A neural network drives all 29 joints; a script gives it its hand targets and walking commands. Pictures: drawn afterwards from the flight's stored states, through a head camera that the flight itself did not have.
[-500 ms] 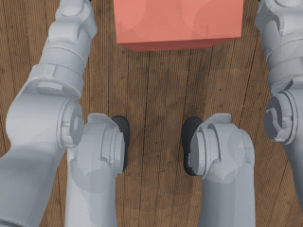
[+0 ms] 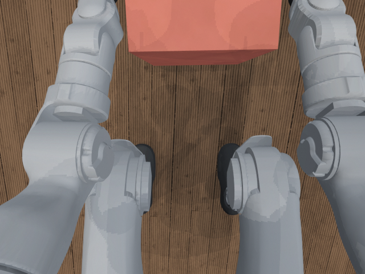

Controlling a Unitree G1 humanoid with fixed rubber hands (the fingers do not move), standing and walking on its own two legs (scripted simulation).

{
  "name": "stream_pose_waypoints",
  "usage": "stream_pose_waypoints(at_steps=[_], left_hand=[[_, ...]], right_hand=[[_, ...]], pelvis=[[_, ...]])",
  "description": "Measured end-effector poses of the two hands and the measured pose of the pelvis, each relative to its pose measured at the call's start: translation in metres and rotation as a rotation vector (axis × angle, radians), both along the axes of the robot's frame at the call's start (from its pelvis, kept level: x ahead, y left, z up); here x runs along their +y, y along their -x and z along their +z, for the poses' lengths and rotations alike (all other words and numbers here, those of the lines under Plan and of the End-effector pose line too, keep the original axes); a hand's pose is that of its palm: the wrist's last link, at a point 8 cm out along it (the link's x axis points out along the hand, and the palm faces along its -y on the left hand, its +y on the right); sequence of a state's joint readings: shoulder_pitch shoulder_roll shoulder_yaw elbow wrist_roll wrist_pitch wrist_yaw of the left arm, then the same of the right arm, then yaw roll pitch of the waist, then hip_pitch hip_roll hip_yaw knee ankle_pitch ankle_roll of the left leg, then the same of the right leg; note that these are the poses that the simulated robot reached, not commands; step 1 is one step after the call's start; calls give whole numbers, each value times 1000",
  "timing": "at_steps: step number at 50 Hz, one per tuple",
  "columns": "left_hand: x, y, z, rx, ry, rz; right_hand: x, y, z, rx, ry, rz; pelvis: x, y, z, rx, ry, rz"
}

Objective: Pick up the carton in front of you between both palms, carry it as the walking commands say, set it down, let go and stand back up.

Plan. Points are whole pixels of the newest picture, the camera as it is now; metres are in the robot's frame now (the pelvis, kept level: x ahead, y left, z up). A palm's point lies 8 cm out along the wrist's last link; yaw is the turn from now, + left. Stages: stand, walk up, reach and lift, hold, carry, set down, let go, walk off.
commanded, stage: reach and lift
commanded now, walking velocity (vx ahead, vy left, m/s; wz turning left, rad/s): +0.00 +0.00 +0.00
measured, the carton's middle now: (198, 3) +0.55 -0.04 -0.24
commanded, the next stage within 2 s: none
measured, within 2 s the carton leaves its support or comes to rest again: leaves its support in 0.02 s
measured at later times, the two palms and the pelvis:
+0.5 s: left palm out of the picture +0.50 +0.10 +0.04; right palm out of the picture +0.49 -0.19 +0.04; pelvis -0.02 +0.01 +0.10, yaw -3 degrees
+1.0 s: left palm out of the picture +0.47 +0.11 +0.19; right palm out of the picture +0.45 -0.18 +0.18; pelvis +0.03 +0.01 +0.23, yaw -4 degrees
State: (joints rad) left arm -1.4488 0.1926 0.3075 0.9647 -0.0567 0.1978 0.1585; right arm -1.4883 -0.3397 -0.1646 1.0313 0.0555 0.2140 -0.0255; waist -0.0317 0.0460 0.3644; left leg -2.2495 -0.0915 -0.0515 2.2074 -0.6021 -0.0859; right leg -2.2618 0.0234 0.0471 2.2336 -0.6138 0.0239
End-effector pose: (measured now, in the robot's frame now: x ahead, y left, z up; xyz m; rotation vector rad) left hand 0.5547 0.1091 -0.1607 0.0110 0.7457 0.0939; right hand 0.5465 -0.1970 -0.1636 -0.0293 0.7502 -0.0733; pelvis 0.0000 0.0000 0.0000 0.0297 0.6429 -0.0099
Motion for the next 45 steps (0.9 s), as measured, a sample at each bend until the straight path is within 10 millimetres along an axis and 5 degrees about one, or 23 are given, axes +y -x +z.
stream_pose_waypoints(at_steps=[5, 18, 29, 45], left_hand=[[-6, 6, 24, -27, 1, 25], [-9, 41, 160, -52, 10, 21], [-3, 53, 218, -61, 4, 12], [3, 76, 314, -60, 10, 8]], right_hand=[[0, 9, 22, -21, 27, -66], [-2, 46, 162, -44, 0, -102], [3, 61, 219, -52, 2, -108], [10, 88, 313, -50, -14, -131]], pelvis=[[1, -3, 5, 36, -2, -11], [6, 12, 69, 96, -2, -44], [9, 16, 117, 117, 3, -44], [9, -18, 197, 45, 9, -55]])
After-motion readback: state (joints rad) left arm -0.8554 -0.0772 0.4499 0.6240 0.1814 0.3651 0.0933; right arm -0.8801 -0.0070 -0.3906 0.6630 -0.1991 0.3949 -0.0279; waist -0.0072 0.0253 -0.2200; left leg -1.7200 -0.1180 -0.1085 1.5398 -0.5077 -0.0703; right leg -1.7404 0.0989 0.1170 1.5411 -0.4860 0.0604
